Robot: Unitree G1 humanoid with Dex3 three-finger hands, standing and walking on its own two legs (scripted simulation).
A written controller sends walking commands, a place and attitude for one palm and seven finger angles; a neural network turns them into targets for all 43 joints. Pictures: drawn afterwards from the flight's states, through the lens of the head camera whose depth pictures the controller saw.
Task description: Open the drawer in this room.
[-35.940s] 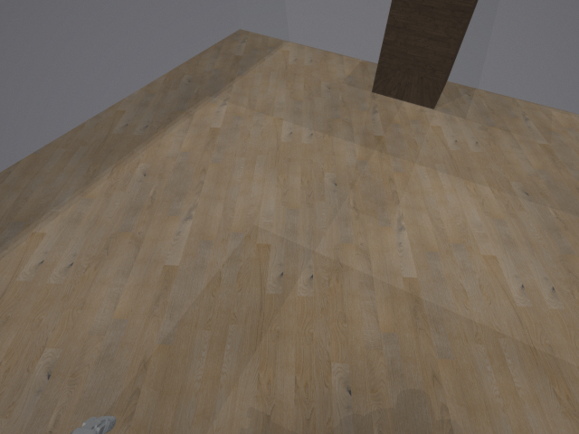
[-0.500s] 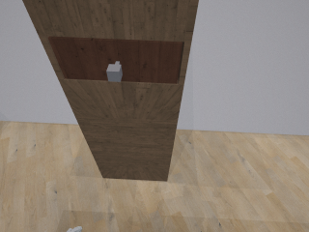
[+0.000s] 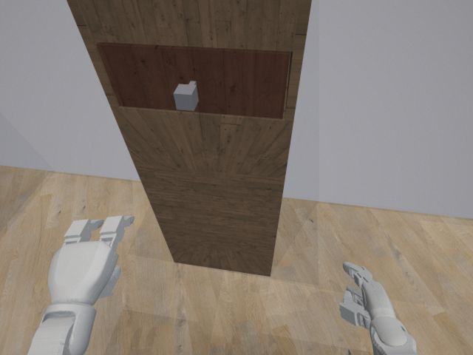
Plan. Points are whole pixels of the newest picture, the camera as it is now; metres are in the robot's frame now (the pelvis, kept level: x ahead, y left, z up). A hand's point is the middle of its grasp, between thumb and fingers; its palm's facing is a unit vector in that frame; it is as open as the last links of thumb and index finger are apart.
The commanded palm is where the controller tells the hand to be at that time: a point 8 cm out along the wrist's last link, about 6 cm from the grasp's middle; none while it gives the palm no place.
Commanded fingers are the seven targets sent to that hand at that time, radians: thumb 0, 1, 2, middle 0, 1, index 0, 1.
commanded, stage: raise the hand with hooked fingers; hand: left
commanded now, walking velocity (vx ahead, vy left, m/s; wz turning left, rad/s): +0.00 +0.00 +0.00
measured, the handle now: (189, 92) +0.55 +0.19 +0.17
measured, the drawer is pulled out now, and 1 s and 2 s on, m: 0.00 0.00 0.00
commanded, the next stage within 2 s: move the hooked fingers above the handle in 1.30 s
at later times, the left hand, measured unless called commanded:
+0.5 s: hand (99, 192) +0.29 +0.26 +0.15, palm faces +0.12 -0.08 -0.99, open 12.6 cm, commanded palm +0.26 +0.26 +0.21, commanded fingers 0.00 -0.41 0.34 -0.29 -1.14 -0.29 -1.14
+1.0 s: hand (65, 117) +0.33 +0.28 +0.26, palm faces +0.16 -0.03 -0.99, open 13.8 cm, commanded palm +0.28 +0.28 +0.30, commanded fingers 0.00 -0.50 0.30 -0.30 -1.20 -0.30 -1.20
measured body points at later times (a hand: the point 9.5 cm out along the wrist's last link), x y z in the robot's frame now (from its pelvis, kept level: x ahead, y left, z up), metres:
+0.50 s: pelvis +0.03 +0.02 +0.03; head +0.04 -0.03 +0.47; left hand +0.28 +0.26 +0.20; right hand +0.23 -0.22 -0.09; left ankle +0.01 +0.13 -0.71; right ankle +0.00 -0.09 -0.71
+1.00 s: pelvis +0.00 +0.04 +0.03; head +0.00 -0.01 +0.48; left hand +0.31 +0.28 +0.31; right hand +0.22 -0.16 -0.07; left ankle +0.01 +0.13 -0.71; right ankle +0.00 -0.08 -0.71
